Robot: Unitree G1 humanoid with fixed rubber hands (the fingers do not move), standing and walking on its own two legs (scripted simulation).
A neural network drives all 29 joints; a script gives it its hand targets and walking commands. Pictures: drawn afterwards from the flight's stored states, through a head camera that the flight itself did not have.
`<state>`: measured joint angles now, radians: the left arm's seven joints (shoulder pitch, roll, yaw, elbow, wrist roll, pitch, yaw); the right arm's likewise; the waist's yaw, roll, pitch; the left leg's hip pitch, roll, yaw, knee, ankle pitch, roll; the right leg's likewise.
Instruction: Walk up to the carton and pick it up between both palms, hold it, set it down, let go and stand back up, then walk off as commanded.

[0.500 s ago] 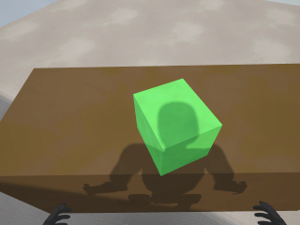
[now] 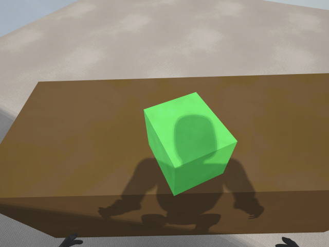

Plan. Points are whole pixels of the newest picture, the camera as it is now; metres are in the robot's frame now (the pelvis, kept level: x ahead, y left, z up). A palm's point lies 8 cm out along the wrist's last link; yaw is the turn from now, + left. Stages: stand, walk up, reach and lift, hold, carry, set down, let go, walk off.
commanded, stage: stand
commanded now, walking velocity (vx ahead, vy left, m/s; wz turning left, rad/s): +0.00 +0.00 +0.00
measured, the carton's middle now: (185, 142) +0.42 -0.03 -0.05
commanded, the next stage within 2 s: none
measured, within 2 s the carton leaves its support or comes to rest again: neither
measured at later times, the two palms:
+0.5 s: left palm out of the picture +0.08 +0.31 -0.10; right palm out of the picture +0.09 -0.30 -0.10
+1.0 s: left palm out of the picture +0.07 +0.31 -0.11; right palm out of the picture +0.08 -0.30 -0.10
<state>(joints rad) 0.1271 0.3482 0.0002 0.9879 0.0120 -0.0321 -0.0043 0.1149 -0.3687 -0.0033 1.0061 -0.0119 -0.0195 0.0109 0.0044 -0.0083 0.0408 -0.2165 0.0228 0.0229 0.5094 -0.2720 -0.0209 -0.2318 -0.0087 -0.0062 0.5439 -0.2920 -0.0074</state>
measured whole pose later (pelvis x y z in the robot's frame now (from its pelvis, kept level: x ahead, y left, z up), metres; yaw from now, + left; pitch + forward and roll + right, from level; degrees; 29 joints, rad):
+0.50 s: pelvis +0.00 +0.00 +0.01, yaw +0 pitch -2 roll +0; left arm 0.10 0.37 0.00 1.09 0.00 -0.02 0.00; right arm 0.09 -0.38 0.00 1.10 -0.01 -0.02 0.01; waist 0.01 -0.01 0.04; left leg -0.12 0.02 0.03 0.35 -0.19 -0.02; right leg -0.13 -0.01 -0.01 0.38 -0.20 0.00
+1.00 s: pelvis +0.00 +0.01 +0.01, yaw +0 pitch -2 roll +0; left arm 0.11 0.37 0.00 1.11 0.01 -0.02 0.00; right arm 0.09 -0.37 0.00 1.10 -0.01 -0.01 0.00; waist 0.01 -0.01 0.05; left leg -0.11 0.02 0.04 0.33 -0.18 -0.01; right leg -0.11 -0.01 0.00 0.34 -0.18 0.01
